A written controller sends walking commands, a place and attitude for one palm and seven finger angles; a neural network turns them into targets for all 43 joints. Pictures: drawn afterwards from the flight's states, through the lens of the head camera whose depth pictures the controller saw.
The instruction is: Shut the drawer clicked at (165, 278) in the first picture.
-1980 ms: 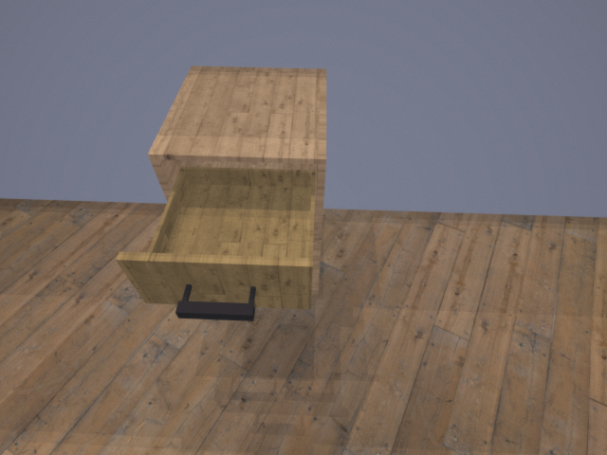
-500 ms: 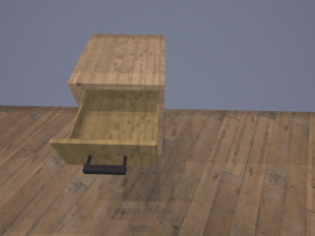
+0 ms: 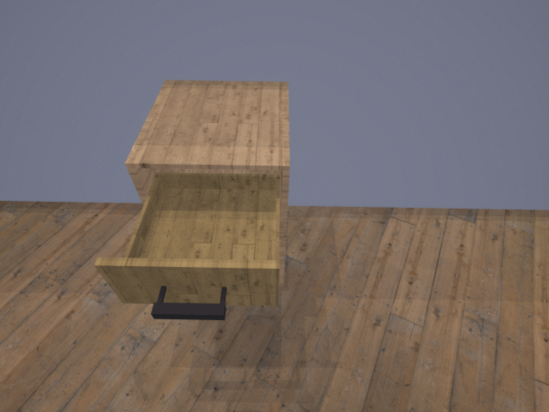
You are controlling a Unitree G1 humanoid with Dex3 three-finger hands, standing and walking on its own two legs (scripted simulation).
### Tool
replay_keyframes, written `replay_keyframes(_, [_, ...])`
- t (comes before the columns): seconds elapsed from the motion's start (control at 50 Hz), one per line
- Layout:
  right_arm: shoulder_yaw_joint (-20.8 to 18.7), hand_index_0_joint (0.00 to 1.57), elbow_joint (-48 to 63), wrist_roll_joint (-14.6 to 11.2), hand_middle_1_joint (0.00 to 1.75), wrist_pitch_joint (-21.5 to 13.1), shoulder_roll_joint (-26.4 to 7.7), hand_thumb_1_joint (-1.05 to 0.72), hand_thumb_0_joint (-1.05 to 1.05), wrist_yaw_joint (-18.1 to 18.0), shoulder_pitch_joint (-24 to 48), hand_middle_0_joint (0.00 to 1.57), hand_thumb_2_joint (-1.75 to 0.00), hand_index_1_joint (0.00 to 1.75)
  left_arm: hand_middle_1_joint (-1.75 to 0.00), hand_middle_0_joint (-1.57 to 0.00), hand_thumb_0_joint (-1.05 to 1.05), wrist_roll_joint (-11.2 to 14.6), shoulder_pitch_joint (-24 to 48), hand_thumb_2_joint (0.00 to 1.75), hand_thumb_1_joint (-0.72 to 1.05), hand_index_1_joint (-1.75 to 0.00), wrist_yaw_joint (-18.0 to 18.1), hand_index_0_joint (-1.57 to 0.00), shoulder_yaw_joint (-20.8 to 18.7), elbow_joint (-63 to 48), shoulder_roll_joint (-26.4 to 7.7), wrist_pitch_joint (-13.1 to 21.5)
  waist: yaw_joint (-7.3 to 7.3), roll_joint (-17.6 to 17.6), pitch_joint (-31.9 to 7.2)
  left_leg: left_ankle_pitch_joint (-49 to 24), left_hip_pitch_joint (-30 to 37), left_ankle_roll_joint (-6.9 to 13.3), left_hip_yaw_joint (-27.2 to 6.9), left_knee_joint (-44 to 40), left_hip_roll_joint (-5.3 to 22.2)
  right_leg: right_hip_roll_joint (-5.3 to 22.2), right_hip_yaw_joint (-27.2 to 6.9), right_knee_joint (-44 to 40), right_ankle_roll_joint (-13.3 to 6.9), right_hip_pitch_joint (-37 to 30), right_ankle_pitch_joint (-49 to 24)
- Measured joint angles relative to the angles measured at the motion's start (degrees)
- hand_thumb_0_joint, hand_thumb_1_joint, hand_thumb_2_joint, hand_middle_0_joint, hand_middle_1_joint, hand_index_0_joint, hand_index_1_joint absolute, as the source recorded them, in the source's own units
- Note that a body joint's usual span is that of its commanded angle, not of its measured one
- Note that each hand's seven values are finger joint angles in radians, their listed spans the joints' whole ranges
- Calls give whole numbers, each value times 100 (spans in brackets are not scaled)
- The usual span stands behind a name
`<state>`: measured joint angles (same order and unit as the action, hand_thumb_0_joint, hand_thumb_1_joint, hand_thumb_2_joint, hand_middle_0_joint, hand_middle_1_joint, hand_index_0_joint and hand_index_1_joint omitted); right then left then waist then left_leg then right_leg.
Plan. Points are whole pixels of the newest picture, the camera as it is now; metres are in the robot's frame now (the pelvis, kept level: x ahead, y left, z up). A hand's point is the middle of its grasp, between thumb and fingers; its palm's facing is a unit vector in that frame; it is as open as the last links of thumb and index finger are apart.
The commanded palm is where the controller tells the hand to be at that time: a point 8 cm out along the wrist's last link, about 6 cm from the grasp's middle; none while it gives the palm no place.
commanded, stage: come to a stop and stand still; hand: left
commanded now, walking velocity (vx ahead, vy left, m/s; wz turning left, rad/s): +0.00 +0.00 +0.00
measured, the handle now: (191, 301) +0.38 +0.20 -0.22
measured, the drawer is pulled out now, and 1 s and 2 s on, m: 0.30 0.30 0.30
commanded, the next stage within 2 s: look again from close up in 0.90 s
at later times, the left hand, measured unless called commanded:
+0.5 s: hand out of the picture -0.04 +0.20 -0.18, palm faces -0.02 -0.98 -0.19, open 7.3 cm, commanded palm none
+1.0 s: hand out of the picture -0.13 +0.16 -0.18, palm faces +0.00 -0.99 -0.12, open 7.4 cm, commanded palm none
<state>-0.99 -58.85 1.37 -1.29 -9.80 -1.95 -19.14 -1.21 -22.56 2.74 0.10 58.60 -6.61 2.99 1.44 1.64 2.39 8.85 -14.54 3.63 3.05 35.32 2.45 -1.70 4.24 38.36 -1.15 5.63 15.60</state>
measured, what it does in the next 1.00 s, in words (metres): steps on the spot: right foot, then right foot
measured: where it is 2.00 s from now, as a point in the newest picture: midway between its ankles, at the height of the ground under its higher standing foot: outside the picture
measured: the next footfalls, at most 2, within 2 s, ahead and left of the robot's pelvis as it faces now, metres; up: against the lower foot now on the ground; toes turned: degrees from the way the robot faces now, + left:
right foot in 0.20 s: +0.04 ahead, -0.11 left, +0.00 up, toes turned -3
right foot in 0.60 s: -0.07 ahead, -0.09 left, +0.00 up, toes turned -3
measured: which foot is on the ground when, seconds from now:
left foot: down 0.00-1.00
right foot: down 0.00-0.00, up 0.02-0.18, down 0.20-0.44, up 0.46-0.58, down 0.60-1.00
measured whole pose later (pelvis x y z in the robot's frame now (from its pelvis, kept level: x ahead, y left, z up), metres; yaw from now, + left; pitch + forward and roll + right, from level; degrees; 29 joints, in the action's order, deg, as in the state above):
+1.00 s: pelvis -0.09 +0.02 +0.00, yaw -2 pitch -1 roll +0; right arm 0.5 -63.6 0.5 -0.3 -6.4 -1.3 -19.2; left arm -1.3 -23.0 2.2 2.0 63.3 -4.4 0.7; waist -0.5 -0.1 0.4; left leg 10.4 -16.1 2.1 5.5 27.1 0.2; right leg 0.1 1.6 28.8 -0.9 10.4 17.7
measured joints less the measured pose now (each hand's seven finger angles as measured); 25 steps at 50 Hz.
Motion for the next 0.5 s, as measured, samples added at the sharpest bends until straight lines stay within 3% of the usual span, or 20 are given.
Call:
replay_keyframes(0.02, [-10, 20, 67, -2, 30, -77, -46, -91, 0, -9, -7, 20, -89, 30, -30, -20, 1, 40, -1, 90, 91, -29, -17, -20, 25, 5, -13, -17, 30, 41, -6, 172, 73, -7, 17, -89, 11, -7, -42, 431, 12, 231, 83])
replay_keyframes(0.06, [-6, 20, 148, -14, 30, -182, -73, -91, 0, -10, -25, 20, -89, 30, -30, -20, 1, 63, 123, 90, 91, -29, -26, -20, 37, -5, -99, -137, 61, 7, -22, 662, 182, -83, 76, -286, -77, 30, -267, 1389, -8, 776, 910])
replay_keyframes(0.1, [26, 20, 178, -4, 30, -193, -82, -91, 0, -21, -16, 20, -89, 30, -30, -20, 1, 49, 357, 90, 91, -29, -16, -20, 12, -90, -179, -248, 25, 3, 11, 811, 201, -164, 116, -392, -161, 118, -386, 1838, -1, 1228, 1445])
replay_keyframes(0.14, [71, 20, 148, 5, 30, -112, -77, -91, 0, -13, 41, 20, -89, 30, -30, -20, 1, 47, 604, 90, 91, -29, -28, -20, -13, -211, -235, -292, -70, 35, 76, 752, 123, -204, 161, -316, -217, 255, -367, 1556, 22, 1445, 1472])
replay_keyframes(0.22, [136, 20, 93, -46, 30, 102, 23, -91, 0, 79, 150, 20, -89, 30, -30, -20, 1, -9, 717, 90, 91, -29, -37, -20, -35, -388, -366, -165, -250, -32, 22, 921, -189, -206, 337, 250, -302, 401, -438, 137, 11, 1328, 261])
replay_keyframes(0.32, [62, 20, 11, -21, 30, 311, 37, -92, 1, 154, 42, 20, -89, 30, -30, -19, 1, -35, 523, 90, 91, -29, -103, -20, 82, -228, -231, -392, -55, 220, -328, 1355, -294, -233, 156, 599, -173, 293, -263, 62, 5, 1279, 163])
replay_keyframes(0.44, [133, 20, -75, -4, 30, 188, 303, -91, 0, 150, -336, 20, -89, 30, -30, -20, 1, -17, 428, 90, 92, -29, -72, -20, -18, -188, -285, -529, -35, -199, -414, 869, -134, -192, 239, 75, -137, 213, -396, -88, -25, 1454, 378])
replay_keyframes(0.5, [165, 20, -196, -14, 30, 172, 343, -91, 0, 124, -537, 20, -89, 30, -30, -20, 1, -40, 405, 90, 93, -29, -90, -20, -41, -167, -250, -523, -54, -203, -363, 635, -173, -115, 219, -281, -168, 215, -334, 292, -30, 1569, 494])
